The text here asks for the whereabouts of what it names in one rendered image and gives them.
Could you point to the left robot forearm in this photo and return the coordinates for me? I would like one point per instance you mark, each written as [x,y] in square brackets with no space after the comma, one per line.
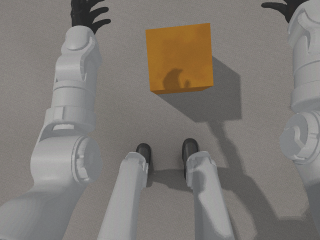
[74,88]

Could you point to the left robot foot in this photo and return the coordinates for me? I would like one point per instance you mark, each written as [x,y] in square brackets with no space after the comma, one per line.
[145,150]

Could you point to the left robot thigh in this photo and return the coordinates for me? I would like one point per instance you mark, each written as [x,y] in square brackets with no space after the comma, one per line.
[121,216]

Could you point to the right robot forearm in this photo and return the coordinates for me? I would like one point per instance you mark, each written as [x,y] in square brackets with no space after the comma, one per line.
[304,39]

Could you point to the left robot hand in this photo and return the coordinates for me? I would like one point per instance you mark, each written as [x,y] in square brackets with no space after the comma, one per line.
[81,15]

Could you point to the right robot upper arm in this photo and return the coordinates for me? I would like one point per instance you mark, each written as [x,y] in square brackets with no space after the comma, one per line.
[300,142]

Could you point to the left robot upper arm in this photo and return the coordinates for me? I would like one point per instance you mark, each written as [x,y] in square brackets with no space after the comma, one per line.
[61,167]

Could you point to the carton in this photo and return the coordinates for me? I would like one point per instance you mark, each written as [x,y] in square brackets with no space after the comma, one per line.
[179,58]

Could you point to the right robot hand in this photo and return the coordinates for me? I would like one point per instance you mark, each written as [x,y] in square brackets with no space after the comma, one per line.
[287,10]

